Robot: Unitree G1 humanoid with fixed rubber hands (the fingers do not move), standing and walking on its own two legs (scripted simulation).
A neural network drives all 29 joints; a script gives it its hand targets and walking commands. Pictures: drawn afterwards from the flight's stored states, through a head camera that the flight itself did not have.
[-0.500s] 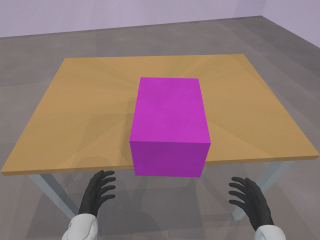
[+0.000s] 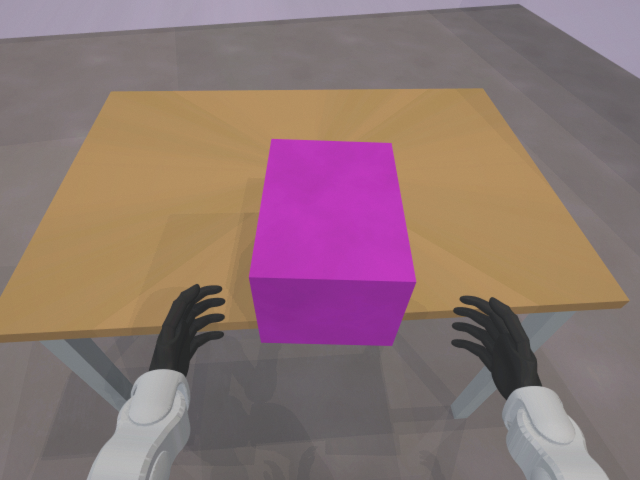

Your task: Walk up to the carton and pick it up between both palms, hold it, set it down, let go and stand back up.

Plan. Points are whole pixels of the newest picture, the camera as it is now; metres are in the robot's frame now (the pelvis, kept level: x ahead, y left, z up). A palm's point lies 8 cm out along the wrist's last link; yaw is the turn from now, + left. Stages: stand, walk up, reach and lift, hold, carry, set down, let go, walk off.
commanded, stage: reach and lift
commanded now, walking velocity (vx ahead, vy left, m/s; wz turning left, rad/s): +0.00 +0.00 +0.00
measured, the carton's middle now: (329, 238) +0.46 +0.01 +0.02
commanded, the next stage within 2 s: none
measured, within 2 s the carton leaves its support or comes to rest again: neither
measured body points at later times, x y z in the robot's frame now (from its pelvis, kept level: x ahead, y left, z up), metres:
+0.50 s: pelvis -0.01 -0.02 +0.00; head +0.02 -0.01 +0.45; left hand +0.34 +0.18 +0.09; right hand +0.35 -0.20 +0.08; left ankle -0.01 +0.08 -0.74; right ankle +0.02 -0.14 -0.74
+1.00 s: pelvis +0.00 -0.02 +0.01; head +0.04 -0.01 +0.45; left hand +0.41 +0.18 +0.13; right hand +0.43 -0.20 +0.12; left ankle -0.01 +0.08 -0.74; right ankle +0.02 -0.14 -0.74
